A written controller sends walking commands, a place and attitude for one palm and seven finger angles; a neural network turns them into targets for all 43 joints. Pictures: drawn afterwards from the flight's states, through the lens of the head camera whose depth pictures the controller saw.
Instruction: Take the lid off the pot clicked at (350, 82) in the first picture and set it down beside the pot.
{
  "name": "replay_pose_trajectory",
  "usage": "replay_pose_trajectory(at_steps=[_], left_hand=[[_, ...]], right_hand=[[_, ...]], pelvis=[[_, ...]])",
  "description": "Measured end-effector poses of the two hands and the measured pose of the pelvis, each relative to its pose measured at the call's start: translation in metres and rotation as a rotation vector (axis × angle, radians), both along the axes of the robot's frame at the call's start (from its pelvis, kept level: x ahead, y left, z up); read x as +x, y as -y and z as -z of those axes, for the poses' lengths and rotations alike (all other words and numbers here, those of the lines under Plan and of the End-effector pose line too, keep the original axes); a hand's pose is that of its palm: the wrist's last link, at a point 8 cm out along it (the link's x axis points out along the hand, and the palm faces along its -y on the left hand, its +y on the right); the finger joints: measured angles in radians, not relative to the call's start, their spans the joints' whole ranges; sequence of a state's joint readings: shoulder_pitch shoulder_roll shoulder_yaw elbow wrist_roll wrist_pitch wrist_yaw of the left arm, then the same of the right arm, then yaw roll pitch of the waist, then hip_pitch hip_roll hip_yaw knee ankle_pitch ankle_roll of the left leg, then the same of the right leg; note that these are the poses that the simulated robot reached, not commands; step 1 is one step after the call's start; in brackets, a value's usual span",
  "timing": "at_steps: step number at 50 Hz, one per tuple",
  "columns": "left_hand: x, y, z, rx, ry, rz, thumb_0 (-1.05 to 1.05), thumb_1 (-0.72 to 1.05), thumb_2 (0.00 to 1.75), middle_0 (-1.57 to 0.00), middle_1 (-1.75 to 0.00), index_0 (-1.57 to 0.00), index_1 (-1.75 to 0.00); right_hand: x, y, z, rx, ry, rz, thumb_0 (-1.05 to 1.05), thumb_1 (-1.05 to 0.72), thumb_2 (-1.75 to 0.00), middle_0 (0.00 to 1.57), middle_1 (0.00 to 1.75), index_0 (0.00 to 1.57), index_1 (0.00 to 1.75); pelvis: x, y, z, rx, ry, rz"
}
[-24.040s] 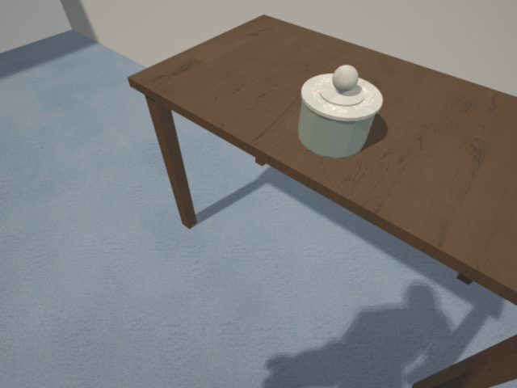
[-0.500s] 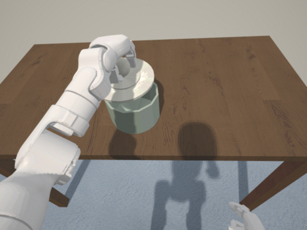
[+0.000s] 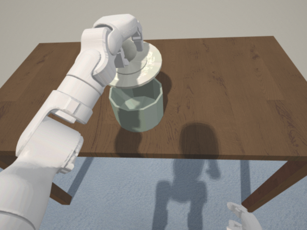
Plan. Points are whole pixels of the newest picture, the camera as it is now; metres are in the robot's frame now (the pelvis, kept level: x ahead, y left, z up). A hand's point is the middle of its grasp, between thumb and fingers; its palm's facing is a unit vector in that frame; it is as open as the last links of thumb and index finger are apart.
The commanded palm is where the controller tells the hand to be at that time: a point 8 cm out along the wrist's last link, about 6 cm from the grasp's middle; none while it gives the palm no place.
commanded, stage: lift the lid straight up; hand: left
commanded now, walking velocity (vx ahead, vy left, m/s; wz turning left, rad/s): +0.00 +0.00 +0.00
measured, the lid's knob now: (126, 50) +0.49 +0.08 +0.22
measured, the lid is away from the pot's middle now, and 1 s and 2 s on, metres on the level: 0.01 0.01 0.14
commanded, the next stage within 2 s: move the lid sideways beside the pot in 0.80 s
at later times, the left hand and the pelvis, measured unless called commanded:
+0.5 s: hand (126, 31) +0.46 +0.07 +0.29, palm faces -0.08 -0.08 -0.99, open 8.1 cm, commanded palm +0.43 +0.08 +0.36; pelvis +0.00 -0.01 +0.00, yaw +0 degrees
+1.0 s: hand (120, 28) +0.46 +0.08 +0.29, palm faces -0.09 -0.08 -0.99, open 8.1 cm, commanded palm +0.43 +0.10 +0.36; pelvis +0.00 -0.01 +0.00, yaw +0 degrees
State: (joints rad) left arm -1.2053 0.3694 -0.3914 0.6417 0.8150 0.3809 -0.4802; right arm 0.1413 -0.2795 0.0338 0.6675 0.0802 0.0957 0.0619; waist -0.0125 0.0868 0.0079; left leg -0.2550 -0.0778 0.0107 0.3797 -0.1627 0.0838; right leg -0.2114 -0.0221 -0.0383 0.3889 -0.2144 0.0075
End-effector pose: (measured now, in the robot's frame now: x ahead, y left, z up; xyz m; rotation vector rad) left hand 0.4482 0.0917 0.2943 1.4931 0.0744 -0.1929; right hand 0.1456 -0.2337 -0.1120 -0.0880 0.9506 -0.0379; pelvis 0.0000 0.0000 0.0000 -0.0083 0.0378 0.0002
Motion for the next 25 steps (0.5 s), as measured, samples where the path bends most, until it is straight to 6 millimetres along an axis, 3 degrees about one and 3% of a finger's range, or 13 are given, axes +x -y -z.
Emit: replay_pose_trajectory(at_steps=[14,25], left_hand=[[0.002,0.009,-0.024,-0.007,0.05,0.0,0.01,0.08,1.03,-0.69,-0.82,-0.69,-0.84],[-0.007,0.017,-0.048,-0.019,0.1,0.015,0.01,0.08,1.03,-0.69,-0.82,-0.69,-0.83]], right_hand=[[-0.003,0.004,0.001,0.004,-0.001,0.007,0.01,-0.91,-0.9,0.2,0.3,0.2,0.3],[0.014,0.006,-0.004,0.008,0.045,-0.018,0.01,-0.91,-0.9,0.2,0.3,0.2,0.3]], pelvis=[[0.002,0.002,0.0,0.002,-0.002,0.008],[0.003,0.007,-0.001,0.005,0.003,0.004]])
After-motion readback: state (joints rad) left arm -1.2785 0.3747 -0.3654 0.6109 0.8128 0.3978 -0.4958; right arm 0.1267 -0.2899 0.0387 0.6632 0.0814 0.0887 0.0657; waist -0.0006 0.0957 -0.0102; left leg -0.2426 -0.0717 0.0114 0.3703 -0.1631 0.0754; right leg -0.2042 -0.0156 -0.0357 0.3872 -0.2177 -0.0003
